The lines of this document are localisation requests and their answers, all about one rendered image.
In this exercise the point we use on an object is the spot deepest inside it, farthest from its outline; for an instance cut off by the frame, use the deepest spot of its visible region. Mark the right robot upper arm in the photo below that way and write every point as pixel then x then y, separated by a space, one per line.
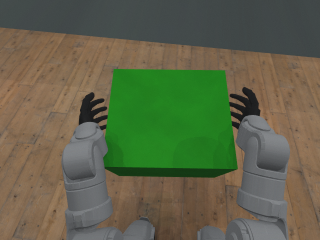
pixel 249 229

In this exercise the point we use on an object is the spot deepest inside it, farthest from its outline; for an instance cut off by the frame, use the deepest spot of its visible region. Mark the right robot thigh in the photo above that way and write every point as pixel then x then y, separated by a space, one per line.
pixel 210 233

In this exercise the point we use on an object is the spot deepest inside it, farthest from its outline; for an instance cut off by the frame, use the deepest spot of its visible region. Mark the robot left hand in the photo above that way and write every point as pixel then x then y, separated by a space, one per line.
pixel 86 112

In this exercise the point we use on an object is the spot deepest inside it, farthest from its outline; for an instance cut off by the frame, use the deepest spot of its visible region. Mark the carton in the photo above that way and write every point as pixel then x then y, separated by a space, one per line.
pixel 169 123

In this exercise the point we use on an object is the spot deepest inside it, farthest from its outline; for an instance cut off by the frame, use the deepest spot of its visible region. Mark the robot left shin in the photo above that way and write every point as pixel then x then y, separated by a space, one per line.
pixel 145 219

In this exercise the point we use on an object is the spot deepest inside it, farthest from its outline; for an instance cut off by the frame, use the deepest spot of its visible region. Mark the left robot upper arm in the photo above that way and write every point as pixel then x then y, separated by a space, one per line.
pixel 104 233

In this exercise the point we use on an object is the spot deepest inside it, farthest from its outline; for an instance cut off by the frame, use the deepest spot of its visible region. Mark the robot right hand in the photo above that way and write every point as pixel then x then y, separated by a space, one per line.
pixel 251 106

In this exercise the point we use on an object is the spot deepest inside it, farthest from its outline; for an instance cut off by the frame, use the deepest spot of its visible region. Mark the right robot forearm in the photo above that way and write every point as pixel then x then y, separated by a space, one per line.
pixel 265 166

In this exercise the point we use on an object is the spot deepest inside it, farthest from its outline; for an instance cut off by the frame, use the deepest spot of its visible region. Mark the left robot forearm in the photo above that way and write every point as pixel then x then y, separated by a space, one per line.
pixel 85 180

